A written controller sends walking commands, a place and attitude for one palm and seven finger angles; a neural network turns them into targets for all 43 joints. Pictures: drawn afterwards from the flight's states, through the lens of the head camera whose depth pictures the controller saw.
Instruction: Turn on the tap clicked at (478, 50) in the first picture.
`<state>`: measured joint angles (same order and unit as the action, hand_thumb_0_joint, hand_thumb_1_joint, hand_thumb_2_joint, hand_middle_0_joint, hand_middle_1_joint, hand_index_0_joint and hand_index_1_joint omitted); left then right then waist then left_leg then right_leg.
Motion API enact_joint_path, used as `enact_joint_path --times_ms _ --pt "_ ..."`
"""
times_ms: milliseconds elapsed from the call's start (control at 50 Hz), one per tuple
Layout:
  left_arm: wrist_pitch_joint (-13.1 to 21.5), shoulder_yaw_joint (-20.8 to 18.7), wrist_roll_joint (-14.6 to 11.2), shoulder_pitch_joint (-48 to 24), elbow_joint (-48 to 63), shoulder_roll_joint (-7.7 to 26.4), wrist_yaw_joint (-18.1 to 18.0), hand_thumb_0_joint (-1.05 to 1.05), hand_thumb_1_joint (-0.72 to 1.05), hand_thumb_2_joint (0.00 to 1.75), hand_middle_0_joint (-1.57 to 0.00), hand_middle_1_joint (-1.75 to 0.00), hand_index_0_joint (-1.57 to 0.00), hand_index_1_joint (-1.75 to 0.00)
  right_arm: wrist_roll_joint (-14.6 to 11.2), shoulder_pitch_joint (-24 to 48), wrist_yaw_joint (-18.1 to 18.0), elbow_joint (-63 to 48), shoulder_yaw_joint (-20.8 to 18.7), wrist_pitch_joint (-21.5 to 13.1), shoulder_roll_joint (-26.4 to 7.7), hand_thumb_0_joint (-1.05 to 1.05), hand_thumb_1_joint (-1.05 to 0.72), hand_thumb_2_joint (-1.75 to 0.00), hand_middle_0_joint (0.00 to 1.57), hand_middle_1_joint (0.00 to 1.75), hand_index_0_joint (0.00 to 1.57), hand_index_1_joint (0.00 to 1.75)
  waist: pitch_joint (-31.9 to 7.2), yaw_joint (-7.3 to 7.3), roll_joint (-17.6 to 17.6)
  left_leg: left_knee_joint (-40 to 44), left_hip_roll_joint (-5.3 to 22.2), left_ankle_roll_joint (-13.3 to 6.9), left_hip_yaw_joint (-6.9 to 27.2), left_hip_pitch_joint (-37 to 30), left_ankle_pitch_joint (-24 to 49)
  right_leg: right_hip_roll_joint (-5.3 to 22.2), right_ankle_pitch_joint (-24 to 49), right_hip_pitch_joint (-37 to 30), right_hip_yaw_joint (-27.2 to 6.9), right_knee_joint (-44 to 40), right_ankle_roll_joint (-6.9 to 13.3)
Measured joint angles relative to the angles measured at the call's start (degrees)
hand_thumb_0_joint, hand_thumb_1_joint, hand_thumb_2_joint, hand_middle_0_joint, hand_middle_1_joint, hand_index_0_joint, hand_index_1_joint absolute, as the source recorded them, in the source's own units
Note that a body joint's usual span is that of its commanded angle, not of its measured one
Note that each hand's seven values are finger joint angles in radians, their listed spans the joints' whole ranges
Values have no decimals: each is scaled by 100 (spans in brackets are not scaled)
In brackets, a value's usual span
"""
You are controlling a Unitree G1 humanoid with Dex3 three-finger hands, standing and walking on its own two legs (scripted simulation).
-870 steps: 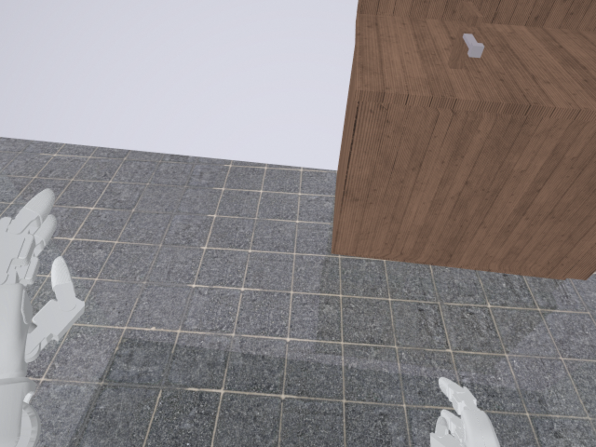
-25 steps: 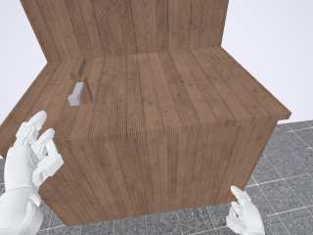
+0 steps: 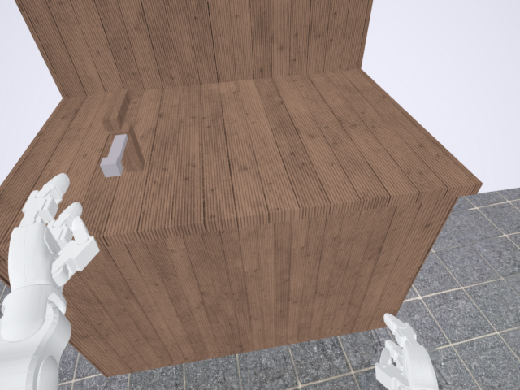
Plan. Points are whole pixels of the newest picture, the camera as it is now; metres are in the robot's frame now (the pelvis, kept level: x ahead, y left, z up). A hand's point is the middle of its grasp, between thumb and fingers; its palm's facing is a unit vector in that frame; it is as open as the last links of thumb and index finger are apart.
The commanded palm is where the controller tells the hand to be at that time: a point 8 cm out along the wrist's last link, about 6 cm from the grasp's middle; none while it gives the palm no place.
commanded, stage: reach beside the lever's end, fingers flat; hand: left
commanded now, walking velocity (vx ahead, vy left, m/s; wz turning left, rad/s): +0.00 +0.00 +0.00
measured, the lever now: (111, 166) +0.43 +0.35 +0.13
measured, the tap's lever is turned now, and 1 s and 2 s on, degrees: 0 0 0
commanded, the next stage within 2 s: push the lever round in 1.70 s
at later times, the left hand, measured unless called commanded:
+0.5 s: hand (86, 218) +0.27 +0.30 +0.16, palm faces +0.53 -0.85 -0.08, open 7.6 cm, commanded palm +0.24 +0.34 +0.16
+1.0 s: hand (90, 192) +0.34 +0.34 +0.14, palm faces +0.55 -0.83 -0.08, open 7.7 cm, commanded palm +0.31 +0.38 +0.14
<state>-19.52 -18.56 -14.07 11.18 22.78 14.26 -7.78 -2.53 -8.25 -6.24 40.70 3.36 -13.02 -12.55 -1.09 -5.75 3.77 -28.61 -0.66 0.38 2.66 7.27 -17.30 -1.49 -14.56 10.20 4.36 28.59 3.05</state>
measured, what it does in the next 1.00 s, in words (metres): stands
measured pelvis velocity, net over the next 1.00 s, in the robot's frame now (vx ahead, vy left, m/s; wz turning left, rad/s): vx -0.01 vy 0.01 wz -0.01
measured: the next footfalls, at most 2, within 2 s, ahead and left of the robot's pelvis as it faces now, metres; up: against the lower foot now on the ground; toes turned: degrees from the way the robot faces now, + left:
none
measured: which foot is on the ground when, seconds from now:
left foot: down 0.00-1.00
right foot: down 0.00-1.00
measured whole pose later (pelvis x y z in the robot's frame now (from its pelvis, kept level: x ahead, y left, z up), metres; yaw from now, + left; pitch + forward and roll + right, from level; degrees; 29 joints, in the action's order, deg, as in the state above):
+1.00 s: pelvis -0.01 +0.01 +0.00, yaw +0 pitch +2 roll +0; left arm -4.6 -28.8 -9.4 -22.1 -29.2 26.6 -2.3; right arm -3.2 -14.3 -7.0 42.0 1.1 -10.6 -15.1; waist -1.2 -0.7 2.2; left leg -32.6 -0.5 0.0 2.3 17.7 -17.2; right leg -1.6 -13.1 19.8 4.1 30.4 2.8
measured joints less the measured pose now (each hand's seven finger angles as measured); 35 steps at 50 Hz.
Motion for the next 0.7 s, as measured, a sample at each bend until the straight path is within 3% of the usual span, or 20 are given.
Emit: enact_joint_path --times_ms 360,520,700 --pt "319 -308 92 -953 -1310 219 79 2 90 90 -18 -27 -19 -26 -46 -67 -145 88 -79 31 -67 1 -91 -90 20 30 20 30 61 108 -38 27 0 -7 -27 118 64 0 81 118 -24 -42 -4" --pt "476 -600 90 -1504 -2274 511 260 2 90 90 -18 -25 -18 -24 -73 -113 -168 113 -90 103 -84 1 -91 -90 20 30 20 30 28 176 -74 -15 26 3 -35 257 76 -27 118 246 -29 -37 10" --pt "909 -709 225 -2267 -3367 703 401 2 90 90 -17 -23 -17 -22 -91 -252 -181 164 -158 86 -198 1 -91 -90 20 30 20 30 51 243 -93 -150 8 -5 -1 529 74 -6 132 481 9 43 4"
